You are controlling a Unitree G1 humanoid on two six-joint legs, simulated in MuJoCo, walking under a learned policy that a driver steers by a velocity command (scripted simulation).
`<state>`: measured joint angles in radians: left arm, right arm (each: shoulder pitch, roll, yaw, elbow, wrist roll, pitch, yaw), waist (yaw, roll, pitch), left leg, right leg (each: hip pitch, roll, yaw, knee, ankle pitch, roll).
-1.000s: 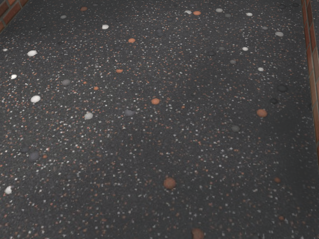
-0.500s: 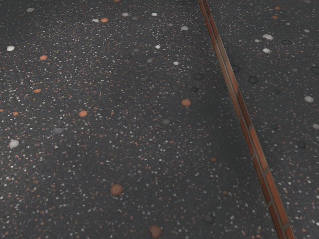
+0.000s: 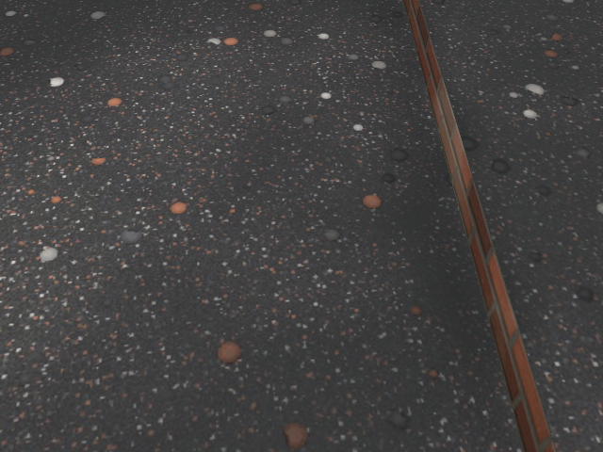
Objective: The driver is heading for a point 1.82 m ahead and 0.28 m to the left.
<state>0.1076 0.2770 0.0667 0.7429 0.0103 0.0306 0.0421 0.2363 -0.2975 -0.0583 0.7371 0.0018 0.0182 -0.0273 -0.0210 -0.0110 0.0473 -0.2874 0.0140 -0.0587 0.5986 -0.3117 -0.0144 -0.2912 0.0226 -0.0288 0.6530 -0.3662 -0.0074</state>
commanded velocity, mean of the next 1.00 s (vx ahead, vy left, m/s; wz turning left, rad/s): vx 0.36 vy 0.00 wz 0.31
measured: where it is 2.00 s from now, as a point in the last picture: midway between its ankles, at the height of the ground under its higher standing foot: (215, 288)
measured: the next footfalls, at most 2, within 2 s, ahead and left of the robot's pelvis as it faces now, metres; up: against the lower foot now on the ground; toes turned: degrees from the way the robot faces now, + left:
left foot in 0.68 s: +0.27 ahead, +0.22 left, +0.00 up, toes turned +25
right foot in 1.24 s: +0.63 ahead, +0.13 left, +0.00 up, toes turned +9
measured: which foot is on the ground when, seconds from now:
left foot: down 0.00-0.16, up 0.18-0.66, down 0.68-1.00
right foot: down 0.00-0.70, up 0.72-1.00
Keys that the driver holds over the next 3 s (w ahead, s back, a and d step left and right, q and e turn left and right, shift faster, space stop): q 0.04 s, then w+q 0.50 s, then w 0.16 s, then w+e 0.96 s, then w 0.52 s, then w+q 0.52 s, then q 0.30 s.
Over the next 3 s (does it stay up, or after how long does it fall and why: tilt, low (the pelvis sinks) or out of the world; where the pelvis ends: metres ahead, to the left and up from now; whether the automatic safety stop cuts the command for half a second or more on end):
stays up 1.35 0.21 0.01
